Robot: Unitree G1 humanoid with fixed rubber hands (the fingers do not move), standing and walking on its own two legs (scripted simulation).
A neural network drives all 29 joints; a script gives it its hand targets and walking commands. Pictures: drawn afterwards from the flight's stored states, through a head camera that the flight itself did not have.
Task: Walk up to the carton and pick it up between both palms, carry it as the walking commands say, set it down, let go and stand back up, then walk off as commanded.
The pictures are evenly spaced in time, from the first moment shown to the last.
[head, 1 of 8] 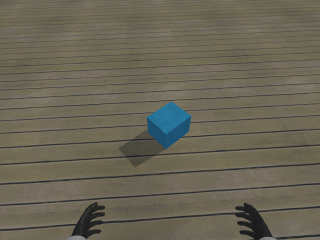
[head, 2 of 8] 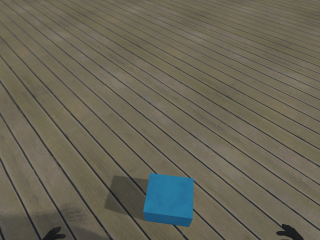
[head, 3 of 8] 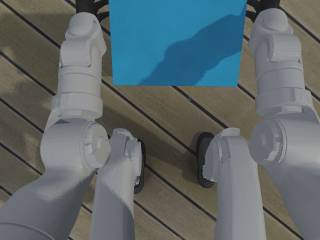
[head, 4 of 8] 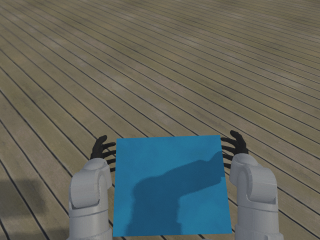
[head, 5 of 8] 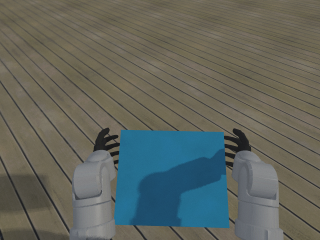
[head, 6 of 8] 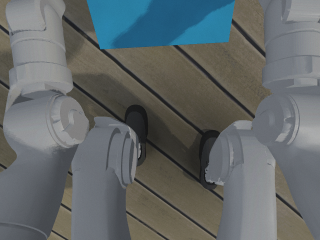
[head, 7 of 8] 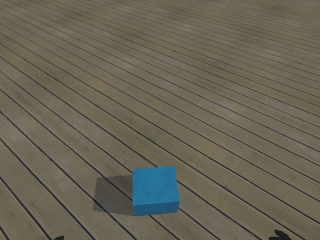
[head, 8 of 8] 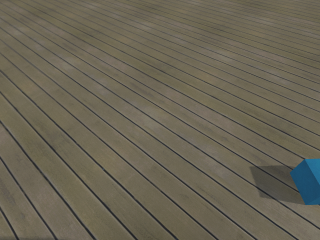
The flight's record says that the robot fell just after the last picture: no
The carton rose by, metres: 0.65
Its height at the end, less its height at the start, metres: +0.00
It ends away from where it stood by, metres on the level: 2.27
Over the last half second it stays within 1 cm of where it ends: yes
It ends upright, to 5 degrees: yes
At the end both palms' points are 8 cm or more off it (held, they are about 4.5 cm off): yes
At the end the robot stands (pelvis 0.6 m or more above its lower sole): yes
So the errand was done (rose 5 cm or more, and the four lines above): yes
